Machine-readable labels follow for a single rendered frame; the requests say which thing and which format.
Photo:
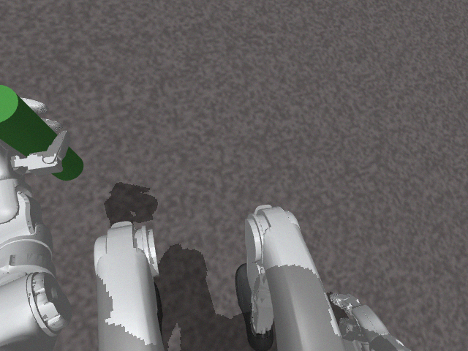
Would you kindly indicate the can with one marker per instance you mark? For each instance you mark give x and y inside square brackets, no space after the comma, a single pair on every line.
[25,131]

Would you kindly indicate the right robot foot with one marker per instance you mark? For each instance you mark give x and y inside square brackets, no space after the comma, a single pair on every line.
[257,341]

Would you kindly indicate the right robot arm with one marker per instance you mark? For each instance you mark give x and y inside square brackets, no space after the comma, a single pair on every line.
[387,343]

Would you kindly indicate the left robot arm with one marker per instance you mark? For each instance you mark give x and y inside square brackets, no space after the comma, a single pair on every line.
[33,308]

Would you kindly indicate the right robot hand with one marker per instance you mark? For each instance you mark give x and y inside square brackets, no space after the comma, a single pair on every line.
[358,333]

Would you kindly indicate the left robot hand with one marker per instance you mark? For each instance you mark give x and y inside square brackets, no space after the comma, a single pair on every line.
[12,163]

